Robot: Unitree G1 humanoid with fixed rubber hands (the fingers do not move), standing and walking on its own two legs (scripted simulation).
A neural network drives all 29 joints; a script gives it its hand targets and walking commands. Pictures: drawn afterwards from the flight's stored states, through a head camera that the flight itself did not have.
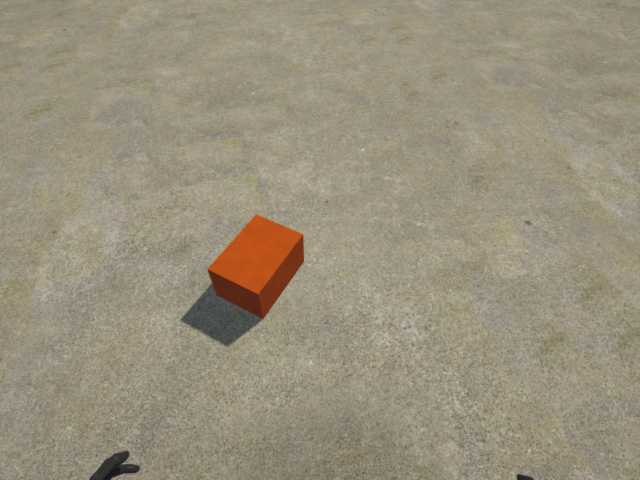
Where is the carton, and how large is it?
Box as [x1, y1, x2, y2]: [207, 215, 303, 318]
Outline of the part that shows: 255,215 207,269 217,295 263,318 302,263 303,244 302,234 258,215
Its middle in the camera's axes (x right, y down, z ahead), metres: -0.22 +0.08 +1.43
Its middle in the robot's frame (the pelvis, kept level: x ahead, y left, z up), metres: +0.90 +0.23 -0.68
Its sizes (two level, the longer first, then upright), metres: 0.292 0.207 0.166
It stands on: the floor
